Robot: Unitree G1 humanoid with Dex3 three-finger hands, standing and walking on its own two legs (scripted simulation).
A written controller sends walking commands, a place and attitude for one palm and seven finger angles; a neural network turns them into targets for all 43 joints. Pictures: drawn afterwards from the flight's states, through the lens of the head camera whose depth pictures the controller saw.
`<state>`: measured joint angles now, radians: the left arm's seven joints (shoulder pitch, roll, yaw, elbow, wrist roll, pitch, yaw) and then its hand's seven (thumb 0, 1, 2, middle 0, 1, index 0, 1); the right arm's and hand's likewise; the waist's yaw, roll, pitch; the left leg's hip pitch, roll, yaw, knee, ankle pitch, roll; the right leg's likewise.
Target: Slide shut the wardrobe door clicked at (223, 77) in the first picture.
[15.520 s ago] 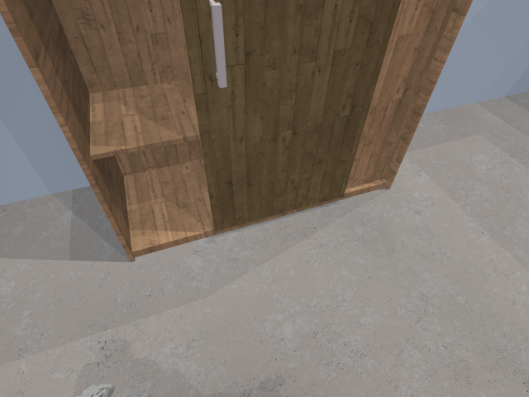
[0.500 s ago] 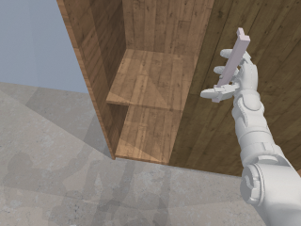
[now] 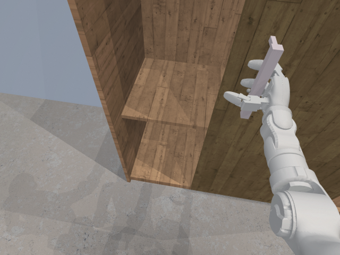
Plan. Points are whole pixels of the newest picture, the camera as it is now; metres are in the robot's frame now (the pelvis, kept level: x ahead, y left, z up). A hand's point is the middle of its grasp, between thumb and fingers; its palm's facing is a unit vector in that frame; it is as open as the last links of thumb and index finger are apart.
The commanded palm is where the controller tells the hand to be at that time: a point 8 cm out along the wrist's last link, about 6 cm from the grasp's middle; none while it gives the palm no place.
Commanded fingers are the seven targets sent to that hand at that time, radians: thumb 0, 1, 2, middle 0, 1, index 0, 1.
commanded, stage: grip the handle and tug to test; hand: right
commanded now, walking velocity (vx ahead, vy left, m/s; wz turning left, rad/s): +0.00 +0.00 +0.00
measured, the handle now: (257, 81) +0.52 -0.13 +0.14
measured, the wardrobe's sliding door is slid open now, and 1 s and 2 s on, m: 0.37 0.37 0.35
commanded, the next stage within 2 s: tug the door sideways, standing still in 1.08 s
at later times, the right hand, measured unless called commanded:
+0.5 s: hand (251, 91) +0.47 -0.11 +0.15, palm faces +0.02 +1.00 +0.00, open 5.6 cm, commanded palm +0.44 -0.16 +0.15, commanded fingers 0.00 -0.90 -0.90 0.45 1.40 0.45 1.40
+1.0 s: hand (250, 92) +0.47 -0.10 +0.15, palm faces +0.03 +1.00 +0.00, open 5.7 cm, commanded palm +0.42 -0.16 +0.15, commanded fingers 0.00 -0.90 -0.90 0.45 1.40 0.45 1.40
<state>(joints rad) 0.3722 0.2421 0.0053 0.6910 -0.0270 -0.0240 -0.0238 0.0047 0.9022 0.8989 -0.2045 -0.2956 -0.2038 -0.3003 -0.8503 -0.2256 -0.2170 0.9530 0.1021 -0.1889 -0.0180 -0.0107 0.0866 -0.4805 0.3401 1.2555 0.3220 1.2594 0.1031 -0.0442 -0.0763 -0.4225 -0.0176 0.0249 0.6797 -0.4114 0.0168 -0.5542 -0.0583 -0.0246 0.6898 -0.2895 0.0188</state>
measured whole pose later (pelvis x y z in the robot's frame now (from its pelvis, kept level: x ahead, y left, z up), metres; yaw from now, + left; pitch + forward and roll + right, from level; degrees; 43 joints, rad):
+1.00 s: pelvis +0.01 +0.00 +0.00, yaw +1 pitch +8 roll +0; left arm 0.38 0.24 0.01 0.67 -0.03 -0.01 -0.03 0.01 0.90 0.90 -0.20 -0.30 -0.20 -0.30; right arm -0.75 -0.22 -0.21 0.83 0.12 -0.15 -0.02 0.00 -0.74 -0.79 0.37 1.40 0.34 1.40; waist 0.10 -0.05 -0.09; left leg -0.39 -0.02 0.01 0.65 -0.40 0.01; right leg -0.52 -0.06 -0.04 0.67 -0.29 0.02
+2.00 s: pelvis +0.00 -0.01 +0.00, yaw -3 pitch +10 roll +1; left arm 0.38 0.23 0.02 0.74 -0.01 -0.08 -0.07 0.01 0.90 0.90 -0.20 -0.30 -0.20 -0.30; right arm -0.88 -0.12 -0.01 0.86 0.13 -0.13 -0.18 -0.02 -0.77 -0.81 0.36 1.40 0.27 1.40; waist 0.06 -0.05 -0.07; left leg -0.43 0.00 0.07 0.70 -0.43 0.01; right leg -0.60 -0.03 0.03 0.73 -0.30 0.01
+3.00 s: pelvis +0.06 +0.17 +0.00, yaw -11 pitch -4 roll +1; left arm 0.07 0.22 0.02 0.67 -0.07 -0.03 0.05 0.01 0.90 0.90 -0.21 -0.30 -0.21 -0.30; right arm -0.74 -0.19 -0.03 0.47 0.11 -0.07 -0.13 -0.05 -0.73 -0.86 0.43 1.40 0.18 1.40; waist -0.05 -0.10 0.31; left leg -0.31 0.05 0.09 0.64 -0.26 0.00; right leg -0.32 -0.14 0.07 0.84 -0.43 0.04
